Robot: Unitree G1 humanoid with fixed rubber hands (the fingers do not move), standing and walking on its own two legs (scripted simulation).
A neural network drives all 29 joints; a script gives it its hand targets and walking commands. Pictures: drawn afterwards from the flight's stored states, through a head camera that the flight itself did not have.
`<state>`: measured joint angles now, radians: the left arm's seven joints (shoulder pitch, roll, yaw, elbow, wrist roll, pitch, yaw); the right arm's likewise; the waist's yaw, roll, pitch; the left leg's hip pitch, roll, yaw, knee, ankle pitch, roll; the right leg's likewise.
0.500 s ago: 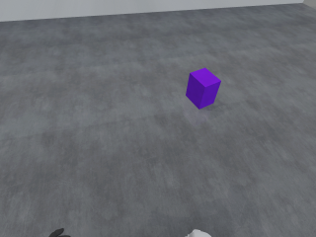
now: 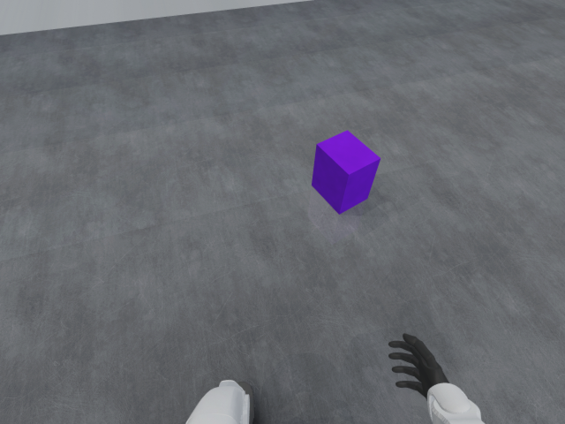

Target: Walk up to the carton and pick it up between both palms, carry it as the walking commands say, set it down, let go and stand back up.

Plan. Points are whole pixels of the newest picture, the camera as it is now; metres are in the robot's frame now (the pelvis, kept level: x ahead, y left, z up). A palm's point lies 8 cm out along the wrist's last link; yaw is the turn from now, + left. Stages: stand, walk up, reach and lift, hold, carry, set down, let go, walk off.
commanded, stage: walk up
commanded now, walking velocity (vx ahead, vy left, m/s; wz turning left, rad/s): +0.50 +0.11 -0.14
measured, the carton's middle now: (343, 172) +1.18 -0.15 -0.64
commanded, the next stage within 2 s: none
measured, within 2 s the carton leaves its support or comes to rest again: neither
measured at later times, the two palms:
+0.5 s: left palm (187, 260) +0.40 +0.23 -0.12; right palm out of the picture +0.15 -0.21 -0.10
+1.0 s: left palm (202, 250) +0.41 +0.20 -0.11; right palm (435, 203) +0.60 -0.27 -0.12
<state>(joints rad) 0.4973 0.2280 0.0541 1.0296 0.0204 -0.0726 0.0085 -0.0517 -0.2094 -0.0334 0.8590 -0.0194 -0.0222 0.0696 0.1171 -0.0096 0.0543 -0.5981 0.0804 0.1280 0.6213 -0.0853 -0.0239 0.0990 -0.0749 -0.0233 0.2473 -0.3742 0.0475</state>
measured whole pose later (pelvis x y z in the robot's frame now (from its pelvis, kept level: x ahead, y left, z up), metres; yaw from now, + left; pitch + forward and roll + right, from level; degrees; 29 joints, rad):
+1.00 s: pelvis +0.48 -0.03 +0.02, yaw -1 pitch +0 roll +1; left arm 0.43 0.18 0.04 1.08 0.04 -0.09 0.00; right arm 0.11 -0.24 -0.05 0.94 -0.03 0.01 0.04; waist 0.07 0.03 0.06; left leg -0.56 0.11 0.10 0.78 -0.14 -0.05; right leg -0.07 -0.08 -0.13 0.32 -0.25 0.02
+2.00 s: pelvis +0.64 -0.05 +0.01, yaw -3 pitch -1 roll +0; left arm 0.21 0.17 0.05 1.06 0.01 0.02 0.01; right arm 0.29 -0.15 -0.04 1.09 -0.02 0.00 -0.04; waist 0.00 -0.02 0.03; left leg -0.15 0.03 0.10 0.43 -0.26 0.00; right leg -0.27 -0.04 -0.08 0.48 -0.19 0.01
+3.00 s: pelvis +0.74 +0.03 +0.01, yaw -33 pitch +3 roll +0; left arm 0.25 0.30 0.08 0.87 0.04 0.05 0.03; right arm 0.24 -0.22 0.00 0.77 -0.05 0.03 0.00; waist -0.01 -0.05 0.06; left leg -0.18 0.03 0.12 0.41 -0.27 0.01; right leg -0.56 -0.03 -0.04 1.03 -0.42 0.01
